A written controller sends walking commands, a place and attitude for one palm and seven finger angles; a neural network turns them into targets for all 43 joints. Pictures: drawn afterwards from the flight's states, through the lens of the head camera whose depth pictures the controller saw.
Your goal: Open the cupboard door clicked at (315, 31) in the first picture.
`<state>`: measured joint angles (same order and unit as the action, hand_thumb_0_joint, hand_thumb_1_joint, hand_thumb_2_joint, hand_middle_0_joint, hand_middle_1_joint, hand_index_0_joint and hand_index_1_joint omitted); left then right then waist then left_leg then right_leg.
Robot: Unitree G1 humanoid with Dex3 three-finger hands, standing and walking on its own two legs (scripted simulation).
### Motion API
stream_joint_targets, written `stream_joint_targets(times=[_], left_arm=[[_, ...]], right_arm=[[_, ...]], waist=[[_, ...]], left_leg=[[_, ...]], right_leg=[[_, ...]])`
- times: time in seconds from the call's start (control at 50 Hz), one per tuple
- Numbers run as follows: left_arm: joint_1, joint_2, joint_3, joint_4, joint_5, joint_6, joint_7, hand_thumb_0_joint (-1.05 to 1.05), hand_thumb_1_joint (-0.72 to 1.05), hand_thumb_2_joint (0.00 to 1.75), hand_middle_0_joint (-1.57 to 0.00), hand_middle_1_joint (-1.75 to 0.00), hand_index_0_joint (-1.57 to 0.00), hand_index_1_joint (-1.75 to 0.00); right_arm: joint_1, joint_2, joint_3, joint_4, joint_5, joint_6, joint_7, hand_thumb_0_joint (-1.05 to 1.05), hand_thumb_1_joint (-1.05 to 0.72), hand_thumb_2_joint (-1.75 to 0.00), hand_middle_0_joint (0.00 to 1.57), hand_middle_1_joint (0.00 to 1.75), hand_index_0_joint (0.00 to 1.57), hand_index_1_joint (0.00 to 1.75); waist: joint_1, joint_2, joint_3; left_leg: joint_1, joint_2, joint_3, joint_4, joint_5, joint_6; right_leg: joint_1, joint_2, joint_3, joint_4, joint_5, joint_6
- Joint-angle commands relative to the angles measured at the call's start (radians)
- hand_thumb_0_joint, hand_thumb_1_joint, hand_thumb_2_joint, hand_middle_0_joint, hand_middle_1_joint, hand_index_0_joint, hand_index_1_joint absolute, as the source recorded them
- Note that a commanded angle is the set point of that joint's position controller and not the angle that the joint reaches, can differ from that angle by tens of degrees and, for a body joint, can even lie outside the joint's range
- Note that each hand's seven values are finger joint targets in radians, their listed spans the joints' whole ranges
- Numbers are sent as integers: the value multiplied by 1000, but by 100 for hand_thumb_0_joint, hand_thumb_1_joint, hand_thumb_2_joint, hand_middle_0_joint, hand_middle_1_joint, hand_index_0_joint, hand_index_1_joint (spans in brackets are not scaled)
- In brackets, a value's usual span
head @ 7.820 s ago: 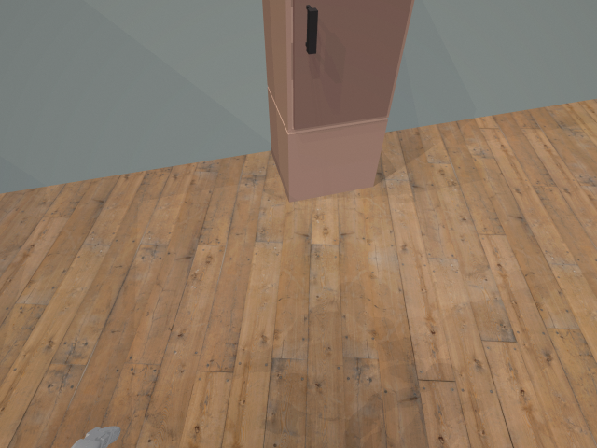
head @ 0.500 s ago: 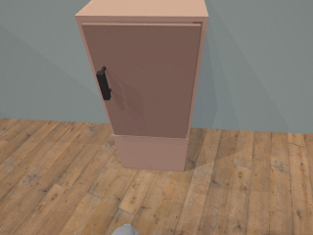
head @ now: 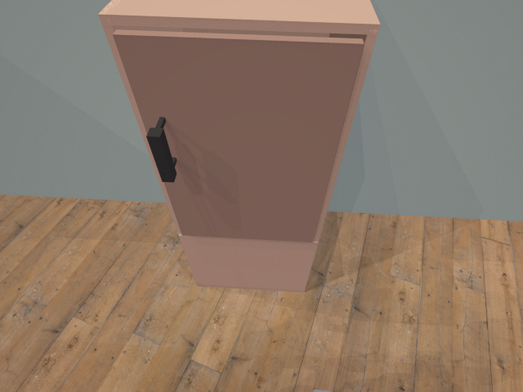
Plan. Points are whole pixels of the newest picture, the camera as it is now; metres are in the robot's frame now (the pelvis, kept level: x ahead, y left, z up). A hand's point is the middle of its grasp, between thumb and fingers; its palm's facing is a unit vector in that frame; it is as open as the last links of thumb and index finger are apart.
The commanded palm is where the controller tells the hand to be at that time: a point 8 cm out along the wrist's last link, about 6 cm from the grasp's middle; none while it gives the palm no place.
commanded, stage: come to a stop and stand still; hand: left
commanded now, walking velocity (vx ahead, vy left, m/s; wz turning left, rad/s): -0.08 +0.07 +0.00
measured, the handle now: (165, 149) +0.54 +0.24 +0.03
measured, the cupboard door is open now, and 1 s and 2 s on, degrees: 0 0 0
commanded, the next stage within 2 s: look again from close up in 0.82 s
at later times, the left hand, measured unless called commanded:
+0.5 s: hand out of the picture -0.01 +0.16 -0.15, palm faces +0.08 -0.96 -0.26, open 7.3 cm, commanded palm none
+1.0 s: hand out of the picture -0.03 +0.16 -0.18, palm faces -0.02 -0.97 -0.22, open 7.3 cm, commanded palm none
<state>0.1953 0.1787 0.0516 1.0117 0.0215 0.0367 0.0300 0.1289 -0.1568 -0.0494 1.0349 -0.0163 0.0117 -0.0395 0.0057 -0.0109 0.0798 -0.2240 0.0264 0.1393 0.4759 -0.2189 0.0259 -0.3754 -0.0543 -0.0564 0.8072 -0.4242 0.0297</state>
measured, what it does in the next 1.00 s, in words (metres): steps on the spot: right foot, then left foot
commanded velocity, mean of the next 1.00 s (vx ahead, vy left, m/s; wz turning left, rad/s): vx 0.05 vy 0.01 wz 0.00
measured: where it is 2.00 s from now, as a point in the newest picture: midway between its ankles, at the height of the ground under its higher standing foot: outside the picture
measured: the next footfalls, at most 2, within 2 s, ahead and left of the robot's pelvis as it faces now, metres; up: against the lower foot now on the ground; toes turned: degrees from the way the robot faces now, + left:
right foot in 0.08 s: +0.06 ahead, -0.13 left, +0.00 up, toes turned -5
left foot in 0.60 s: -0.05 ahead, +0.12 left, +0.00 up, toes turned +2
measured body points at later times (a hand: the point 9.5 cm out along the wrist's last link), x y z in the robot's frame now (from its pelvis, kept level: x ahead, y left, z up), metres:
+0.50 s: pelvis -0.04 -0.03 +0.01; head -0.03 -0.05 +0.46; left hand -0.01 +0.21 -0.13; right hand -0.02 -0.27 -0.16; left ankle -0.09 +0.14 -0.69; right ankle +0.02 -0.12 -0.74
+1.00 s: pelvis -0.04 -0.02 -0.01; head +0.00 -0.03 +0.44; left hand -0.02 +0.21 -0.16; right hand -0.09 -0.22 -0.17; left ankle -0.09 +0.12 -0.74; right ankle -0.04 -0.13 -0.74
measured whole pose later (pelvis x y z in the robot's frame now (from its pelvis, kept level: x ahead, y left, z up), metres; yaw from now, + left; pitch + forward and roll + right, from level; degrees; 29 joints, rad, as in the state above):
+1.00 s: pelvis -0.04 -0.02 -0.01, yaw -1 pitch +2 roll +0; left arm 0.25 0.14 0.02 1.11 0.02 -0.02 0.03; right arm 0.35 -0.11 -0.02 1.11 -0.02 0.00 -0.03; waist -0.02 0.03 0.05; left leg -0.23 0.04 0.02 0.58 -0.38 -0.02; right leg -0.31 0.00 -0.03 0.57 -0.30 -0.02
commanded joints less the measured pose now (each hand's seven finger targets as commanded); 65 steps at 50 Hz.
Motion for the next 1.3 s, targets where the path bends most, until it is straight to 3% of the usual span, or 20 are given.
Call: stream_joint_targets(times=[0.0,0.04,0.06,0.08,0.24,0.46,0.52,0.54,0.58,0.6,0.7,0.86,0.88,0.9,0.94,0.96,1.0,1.06,1.18,1.28], left_arm=[[146,56,14,-38,-1,-2,4,0,90,90,-20,-30,-20,-30],[159,99,17,-39,4,-23,6,0,90,90,-20,-30,-20,-30],[134,175,23,-50,14,-39,11,0,90,90,-20,-30,-20,-30],[131,215,23,-61,7,-40,7,0,90,90,-20,-30,-20,-30],[46,185,30,-85,-3,-42,15,0,90,90,-20,-30,-20,-30],[86,193,40,-42,11,-33,2,0,90,90,-20,-30,-20,-30],[31,174,34,-23,1,-23,3,0,90,90,-20,-30,-20,-30],[32,139,23,-15,-5,-19,1,0,90,90,-20,-30,-20,-30],[64,34,-2,-23,-17,-17,-11,0,90,90,-20,-30,-20,-30],[51,35,-1,-27,-7,-18,-18,0,90,90,-20,-30,-20,-30],[116,42,5,44,6,-22,-35,0,90,90,-20,-30,-20,-30],[47,9,-14,31,-11,-33,-25,0,90,90,-20,-30,-20,-30],[86,-1,-13,46,-13,-38,-24,0,90,90,-20,-30,-20,-30],[220,54,-20,133,-5,-58,26,0,90,90,-20,-30,-20,-30],[199,113,-23,90,3,-77,15,0,90,90,-20,-30,-20,-30],[167,124,-20,72,4,-79,8,0,90,90,-20,-30,-20,-30],[144,75,-16,83,-7,-94,19,0,90,90,-20,-30,-20,-30],[129,59,-21,80,-13,-84,19,0,90,90,-20,-30,-20,-30],[134,76,-19,84,-11,-79,14,0,90,90,-20,-30,-20,-30],[115,87,-13,61,-11,-75,15,0,90,90,-20,-30,-20,-30]], right_arm=[[17,-179,-44,-55,-11,2,1,0,-90,-90,20,30,20,30],[45,-147,-42,-51,0,6,13,0,-90,-90,20,30,20,30],[88,-84,-32,-60,7,5,20,0,-90,-90,20,30,20,30],[73,-72,-27,-77,12,17,22,0,-90,-90,20,30,20,30],[114,-132,-35,-39,-6,49,34,0,-90,-90,20,30,20,30],[166,-86,-10,-30,2,21,38,0,-90,-90,20,30,20,30],[334,-54,4,34,1,6,30,0,-90,-90,20,30,20,30],[367,-59,9,54,-1,-3,24,0,-90,-90,20,30,20,30],[337,-164,-5,29,-17,-16,10,0,-90,-90,20,30,20,30],[257,-200,-8,0,-17,-13,5,0,-90,-90,20,30,20,30],[205,-124,12,17,-5,-38,-7,0,-90,-90,20,30,20,30],[308,-111,1,82,-10,-39,-20,0,-90,-90,20,30,20,30],[296,-111,0,84,-8,-38,-21,0,-90,-90,20,30,20,30],[139,-149,-2,32,12,-51,-2,0,-90,-90,20,30,20,30],[230,6,29,-17,-3,-38,17,0,-90,-90,20,30,20,30],[249,16,27,-17,-9,-30,26,0,-90,-90,20,30,20,30],[305,-15,31,13,-2,-41,18,0,-90,-90,20,30,20,30],[300,-29,34,46,-3,-54,7,0,-90,-90,20,30,20,30],[267,-48,33,26,1,-35,-3,0,-90,-90,20,30,20,30],[253,-58,32,40,-1,-35,-3,0,-90,-90,20,30,20,30]], waist=[[25,166,-100],[33,61,-126],[8,-164,-131],[27,-198,-121],[27,-130,-81],[43,-176,-86],[-37,-162,-98],[-48,-106,-81],[-34,213,1],[-18,215,64],[11,143,84],[-41,163,-24],[-21,158,-40],[67,146,-34],[-10,-107,-51],[-21,-51,-91],[-41,-260,-198],[-26,178,-121],[-26,-65,-52],[-24,16,-52]], left_leg=[[41,276,-175,-61,538,112],[-7,179,-118,58,285,29],[-118,55,-41,189,14,-36],[-140,-7,-70,311,-344,-52],[-252,3,-192,625,-167,-86],[-66,-11,-100,188,-226,-55],[172,-36,-53,-62,-93,-35],[228,-14,-86,-146,-91,-27],[48,267,-456,-385,-477,65],[-95,333,-558,-450,-571,114],[-11,202,-329,-378,-216,85],[152,232,-301,-180,401,127],[134,213,-276,-145,406,107],[-58,190,-161,98,315,17],[-114,6,-91,200,-238,-23],[-46,-6,-72,196,-213,-25],[-57,18,-111,122,-142,-11],[46,76,-157,16,299,-10],[17,55,-135,27,144,-21],[54,59,-140,-18,189,-22]], right_leg=[[96,-4,7,-147,100,-15],[212,-44,41,-390,374,-17],[272,-212,241,-424,685,-78],[209,-350,298,-449,853,-187],[208,-270,252,-517,433,-189],[175,-220,275,-639,14,-178],[24,-149,200,-629,-99,-102],[-40,-104,159,-571,-129,-68],[-112,32,-2,-252,-18,-15],[-101,41,-4,-124,5,-15],[-148,20,41,115,111,-2],[1,21,2,-199,29,-3],[68,29,-11,-279,103,-6],[178,-70,127,-342,308,-61],[126,-187,275,-516,143,-145],[136,-157,214,-468,264,-150],[284,-119,171,-354,599,-150],[217,-45,94,-228,587,-98],[214,-62,110,-291,683,-91],[218,-53,105,-294,633,-89]])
